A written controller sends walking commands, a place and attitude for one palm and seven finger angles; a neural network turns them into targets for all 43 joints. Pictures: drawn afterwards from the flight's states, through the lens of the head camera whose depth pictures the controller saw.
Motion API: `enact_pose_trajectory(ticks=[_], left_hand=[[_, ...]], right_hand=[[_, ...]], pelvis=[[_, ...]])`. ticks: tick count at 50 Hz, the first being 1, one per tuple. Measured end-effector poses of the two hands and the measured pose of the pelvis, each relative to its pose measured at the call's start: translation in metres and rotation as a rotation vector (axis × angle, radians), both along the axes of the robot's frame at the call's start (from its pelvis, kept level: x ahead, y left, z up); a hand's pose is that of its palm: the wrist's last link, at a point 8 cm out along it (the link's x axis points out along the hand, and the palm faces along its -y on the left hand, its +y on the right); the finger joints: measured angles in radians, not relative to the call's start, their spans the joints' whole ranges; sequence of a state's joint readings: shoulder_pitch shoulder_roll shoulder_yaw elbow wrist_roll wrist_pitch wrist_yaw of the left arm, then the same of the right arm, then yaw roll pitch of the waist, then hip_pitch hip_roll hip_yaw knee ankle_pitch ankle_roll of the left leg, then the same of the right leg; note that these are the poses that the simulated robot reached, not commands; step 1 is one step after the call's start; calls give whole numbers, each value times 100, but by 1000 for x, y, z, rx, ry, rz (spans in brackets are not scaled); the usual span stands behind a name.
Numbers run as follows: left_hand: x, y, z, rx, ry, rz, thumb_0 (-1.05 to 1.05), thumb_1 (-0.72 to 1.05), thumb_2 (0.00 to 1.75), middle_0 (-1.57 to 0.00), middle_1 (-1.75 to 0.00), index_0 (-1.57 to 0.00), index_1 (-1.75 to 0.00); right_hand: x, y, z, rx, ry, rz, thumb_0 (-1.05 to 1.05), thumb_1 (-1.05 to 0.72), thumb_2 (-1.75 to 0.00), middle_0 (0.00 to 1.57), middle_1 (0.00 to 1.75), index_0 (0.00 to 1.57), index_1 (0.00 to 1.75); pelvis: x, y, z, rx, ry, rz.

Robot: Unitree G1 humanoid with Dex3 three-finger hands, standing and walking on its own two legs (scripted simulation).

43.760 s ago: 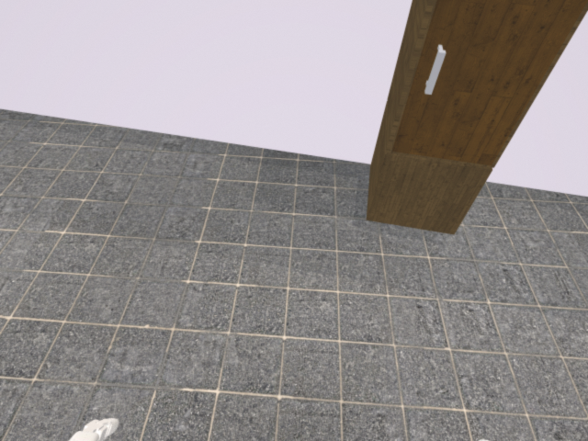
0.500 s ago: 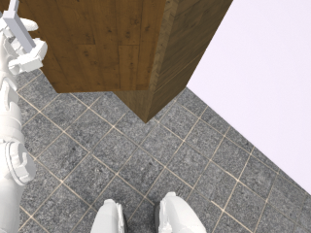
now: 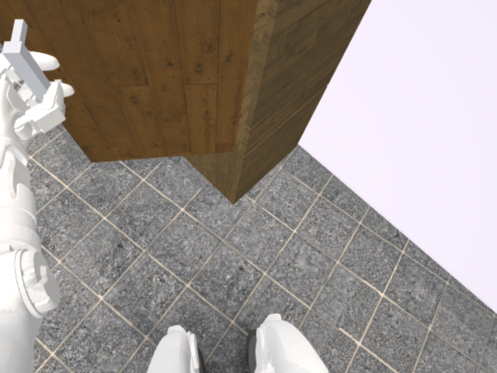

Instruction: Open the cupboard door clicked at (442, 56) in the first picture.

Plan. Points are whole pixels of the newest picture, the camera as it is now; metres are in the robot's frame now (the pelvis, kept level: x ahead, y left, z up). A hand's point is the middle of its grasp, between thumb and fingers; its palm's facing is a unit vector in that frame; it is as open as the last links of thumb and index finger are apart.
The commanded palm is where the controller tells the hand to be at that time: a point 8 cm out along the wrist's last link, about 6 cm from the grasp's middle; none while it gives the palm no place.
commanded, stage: pull the door open along its arc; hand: left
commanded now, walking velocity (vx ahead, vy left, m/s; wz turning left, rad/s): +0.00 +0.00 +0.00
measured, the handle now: (40, 71) +0.56 +0.27 +0.06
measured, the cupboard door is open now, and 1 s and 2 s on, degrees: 53 99 100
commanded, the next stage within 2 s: open thumb and fingers to let go in 0.84 s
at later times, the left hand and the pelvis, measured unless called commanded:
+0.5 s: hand (102, 190) +0.37 +0.17 +0.06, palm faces +0.31 -0.95 +0.08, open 6.1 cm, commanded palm +0.31 +0.23 +0.06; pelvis +0.01 +0.00 +0.02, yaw +1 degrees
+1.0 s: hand (174, 233) +0.31 +0.08 +0.05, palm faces +0.45 -0.89 -0.02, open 6.0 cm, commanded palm +0.27 +0.13 +0.06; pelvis +0.01 -0.05 +0.02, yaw +5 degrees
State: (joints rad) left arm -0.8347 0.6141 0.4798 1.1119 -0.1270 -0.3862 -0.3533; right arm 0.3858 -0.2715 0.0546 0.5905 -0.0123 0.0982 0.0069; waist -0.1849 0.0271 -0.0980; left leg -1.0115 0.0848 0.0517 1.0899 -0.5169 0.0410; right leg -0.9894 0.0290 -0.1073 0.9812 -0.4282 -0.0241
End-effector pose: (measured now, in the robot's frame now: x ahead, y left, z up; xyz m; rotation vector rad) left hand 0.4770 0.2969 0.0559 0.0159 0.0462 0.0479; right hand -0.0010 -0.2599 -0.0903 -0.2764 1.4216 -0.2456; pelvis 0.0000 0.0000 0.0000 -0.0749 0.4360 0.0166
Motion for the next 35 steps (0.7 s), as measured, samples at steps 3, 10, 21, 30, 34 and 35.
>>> enact_pose_trajectory(ticks=[3,10,21,30,34,35], left_hand=[[-9,-1,0,-1,-1,-11,1,75,78,-31,-131,-34,-134],[-45,-11,0,-5,-4,-50,1,74,76,-29,-131,-33,-134],[-122,-63,-4,-93,-46,170,1,71,76,-29,-131,-34,-127],[-161,-107,-1,-44,-44,375,1,70,78,-32,-127,-33,-128],[-174,-123,1,-13,-33,404,1,70,78,-32,-127,-32,-129],[-178,-127,1,-8,-30,405,1,70,77,-31,-127,-32,-129]], right_hand=[[8,1,2,11,-22,-4,0,-91,-90,21,30,20,30],[43,5,9,43,-123,11,1,-91,-90,21,30,20,30],[134,24,13,134,-389,135,1,-91,-90,20,30,20,30],[172,42,7,200,-462,247,1,-91,-90,20,30,20,30],[171,40,5,211,-463,258,1,-91,-90,20,30,20,30],[170,39,5,211,-462,257,1,-91,-90,20,30,20,30]], pelvis=[[3,0,3,4,-8,-5],[13,3,13,13,-37,-12],[18,5,18,36,-86,-15],[10,-10,15,58,-130,12],[9,-18,15,65,-145,22],[9,-21,16,66,-149,23]])
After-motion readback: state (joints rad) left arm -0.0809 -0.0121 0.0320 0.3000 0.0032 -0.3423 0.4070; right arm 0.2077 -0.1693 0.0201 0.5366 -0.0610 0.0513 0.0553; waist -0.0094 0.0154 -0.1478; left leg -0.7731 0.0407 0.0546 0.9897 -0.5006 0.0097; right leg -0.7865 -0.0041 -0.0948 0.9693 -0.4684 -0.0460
